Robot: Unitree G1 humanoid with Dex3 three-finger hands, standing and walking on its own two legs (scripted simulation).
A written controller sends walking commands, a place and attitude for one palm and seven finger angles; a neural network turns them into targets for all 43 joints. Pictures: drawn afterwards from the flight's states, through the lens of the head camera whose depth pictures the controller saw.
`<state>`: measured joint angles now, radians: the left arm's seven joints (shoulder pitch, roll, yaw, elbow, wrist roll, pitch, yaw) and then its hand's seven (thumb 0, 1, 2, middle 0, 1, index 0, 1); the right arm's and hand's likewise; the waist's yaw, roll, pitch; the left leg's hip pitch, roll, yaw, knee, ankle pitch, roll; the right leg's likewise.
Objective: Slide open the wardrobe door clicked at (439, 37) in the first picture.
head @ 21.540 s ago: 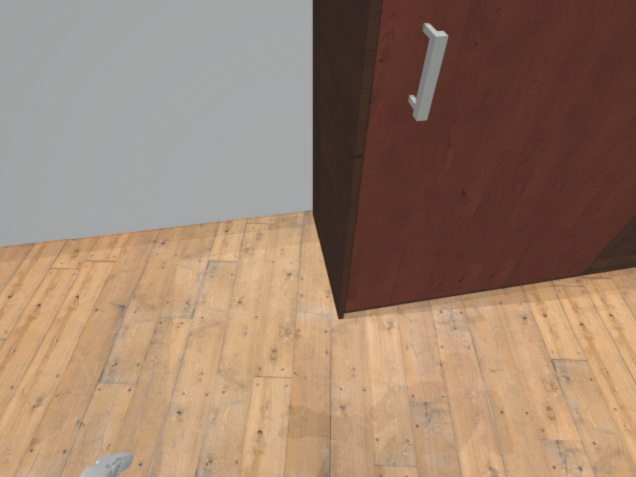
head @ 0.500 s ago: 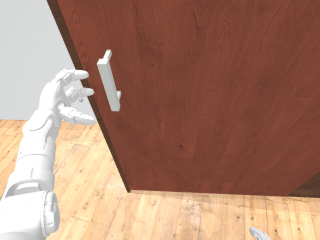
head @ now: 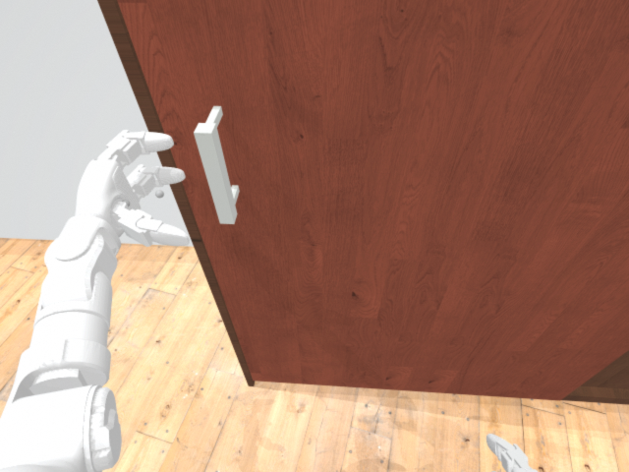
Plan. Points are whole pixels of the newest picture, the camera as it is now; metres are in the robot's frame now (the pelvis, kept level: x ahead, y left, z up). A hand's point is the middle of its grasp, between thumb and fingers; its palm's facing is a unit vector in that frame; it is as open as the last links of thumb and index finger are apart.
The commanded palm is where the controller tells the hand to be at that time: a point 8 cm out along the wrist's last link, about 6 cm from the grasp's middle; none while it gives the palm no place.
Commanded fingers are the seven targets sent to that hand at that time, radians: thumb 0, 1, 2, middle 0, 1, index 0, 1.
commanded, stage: move the hooked fingers beside the handle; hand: left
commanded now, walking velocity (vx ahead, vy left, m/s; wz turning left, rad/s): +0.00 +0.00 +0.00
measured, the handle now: (222, 167) +0.47 +0.14 +0.15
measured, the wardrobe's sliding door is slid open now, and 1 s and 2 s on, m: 0.00 0.00 0.00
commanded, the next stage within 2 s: feel for the door with the fingertips in 0.56 s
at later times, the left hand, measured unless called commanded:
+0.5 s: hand (153, 194) +0.41 +0.22 +0.15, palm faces -0.04 -1.00 -0.03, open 14.0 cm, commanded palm +0.39 +0.26 +0.16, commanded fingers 0.00 -0.50 0.30 -0.30 -1.20 -0.30 -1.20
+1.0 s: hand (181, 199) +0.40 +0.18 +0.16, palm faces -0.06 -1.00 +0.00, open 14.0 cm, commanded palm +0.38 +0.23 +0.16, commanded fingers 0.00 -0.50 0.30 -0.30 -1.20 -0.30 -1.20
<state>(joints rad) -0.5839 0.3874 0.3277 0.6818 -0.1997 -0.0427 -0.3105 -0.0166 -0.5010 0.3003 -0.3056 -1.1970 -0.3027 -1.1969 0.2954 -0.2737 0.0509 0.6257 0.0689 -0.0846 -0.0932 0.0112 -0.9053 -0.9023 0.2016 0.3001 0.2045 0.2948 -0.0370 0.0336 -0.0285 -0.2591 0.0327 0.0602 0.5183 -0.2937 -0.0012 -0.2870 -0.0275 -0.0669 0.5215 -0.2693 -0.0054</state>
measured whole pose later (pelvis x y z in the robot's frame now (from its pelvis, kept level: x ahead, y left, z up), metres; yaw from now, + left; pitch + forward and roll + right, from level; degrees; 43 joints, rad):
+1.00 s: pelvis -0.01 +0.01 +0.00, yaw +0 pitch +2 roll +0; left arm -0.60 0.31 0.23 0.63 -0.20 0.03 -0.24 -0.02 -0.50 0.30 -0.30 -1.20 -0.30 -1.20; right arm 0.27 -0.26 0.05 0.63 0.07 -0.08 -0.08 0.01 -0.90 -0.90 0.20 0.30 0.21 0.29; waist -0.03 0.03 -0.03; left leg -0.27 0.02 0.06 0.52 -0.29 0.01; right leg -0.29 -0.04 -0.07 0.51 -0.26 0.01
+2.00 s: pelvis -0.01 +0.01 +0.00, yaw +0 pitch +4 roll +0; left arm -0.66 0.32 0.24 0.75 -0.20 -0.07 -0.25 -0.02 -0.50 0.30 -0.32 -1.21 -0.31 -1.20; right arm 0.33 -0.27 0.04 0.63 0.06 -0.08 -0.07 0.01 -0.91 -0.90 0.20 0.30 0.20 0.29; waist -0.05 0.04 -0.04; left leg -0.33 0.03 0.07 0.56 -0.30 0.01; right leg -0.35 -0.03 -0.05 0.54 -0.26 0.01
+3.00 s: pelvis -0.01 +0.00 +0.00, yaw +0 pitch +1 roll +0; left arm -0.61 0.22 0.16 0.59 -0.16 0.04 -0.11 -0.02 -0.50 0.30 -0.28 -1.19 -0.27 -1.19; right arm 0.26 -0.25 0.04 0.64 0.05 -0.03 -0.07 0.01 -0.91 -0.90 0.20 0.30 0.20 0.29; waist -0.03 0.04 -0.03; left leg -0.24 0.03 0.06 0.50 -0.27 0.00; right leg -0.27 -0.02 -0.06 0.50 -0.25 -0.01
